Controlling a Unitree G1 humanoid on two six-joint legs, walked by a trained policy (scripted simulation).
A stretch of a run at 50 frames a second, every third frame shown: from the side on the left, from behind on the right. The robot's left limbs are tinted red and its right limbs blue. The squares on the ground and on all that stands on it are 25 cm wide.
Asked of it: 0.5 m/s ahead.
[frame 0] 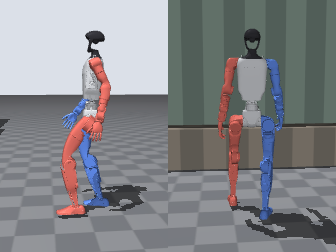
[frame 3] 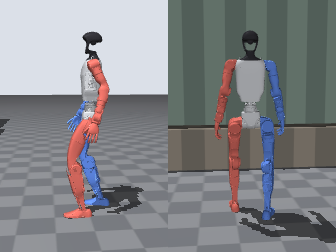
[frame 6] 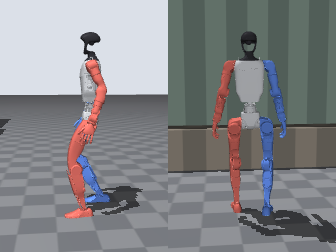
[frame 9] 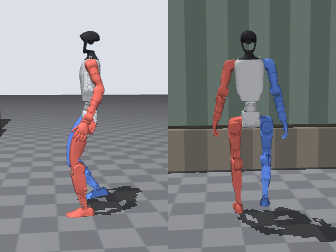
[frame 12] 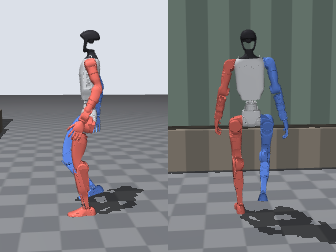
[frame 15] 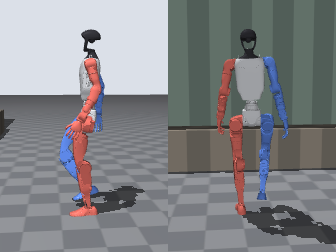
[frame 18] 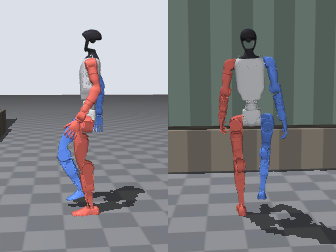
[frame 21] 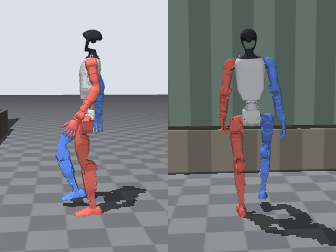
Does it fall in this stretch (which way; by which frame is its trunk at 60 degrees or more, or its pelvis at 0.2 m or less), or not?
no
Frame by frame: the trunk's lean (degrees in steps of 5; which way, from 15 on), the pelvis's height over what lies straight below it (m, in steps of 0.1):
0: 5, 0.8
3: 0, 0.8
6: 0, 0.8
9: 0, 0.8
12: 5, 0.8
15: 5, 0.8
18: 5, 0.8
21: 5, 0.8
